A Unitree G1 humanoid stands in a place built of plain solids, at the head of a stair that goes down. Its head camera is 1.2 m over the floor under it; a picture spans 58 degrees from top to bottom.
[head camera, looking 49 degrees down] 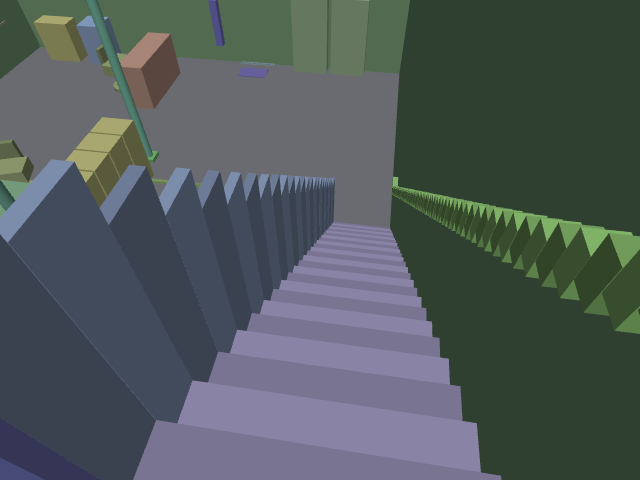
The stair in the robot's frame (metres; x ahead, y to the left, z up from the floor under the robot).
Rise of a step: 0.18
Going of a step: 0.21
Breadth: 1.04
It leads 9 degrees to the right of straight ahead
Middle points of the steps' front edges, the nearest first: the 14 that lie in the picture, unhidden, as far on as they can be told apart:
0.38 -0.01 -0.18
0.59 -0.04 -0.36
0.80 -0.07 -0.54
1.00 -0.10 -0.72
1.21 -0.13 -0.90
1.42 -0.16 -1.08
1.62 -0.19 -1.26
1.83 -0.22 -1.45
2.04 -0.26 -1.63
2.24 -0.29 -1.81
2.45 -0.32 -1.99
2.66 -0.35 -2.17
2.86 -0.38 -2.35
3.07 -0.41 -2.53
